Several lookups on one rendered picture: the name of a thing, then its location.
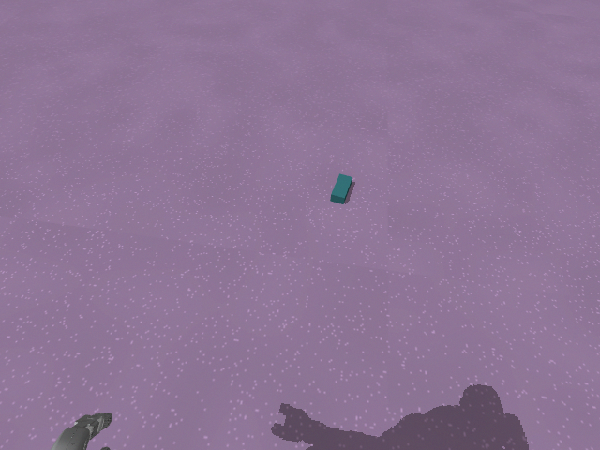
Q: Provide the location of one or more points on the small box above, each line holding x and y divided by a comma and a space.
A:
341, 189

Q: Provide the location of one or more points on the left robot hand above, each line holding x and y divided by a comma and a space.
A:
84, 429

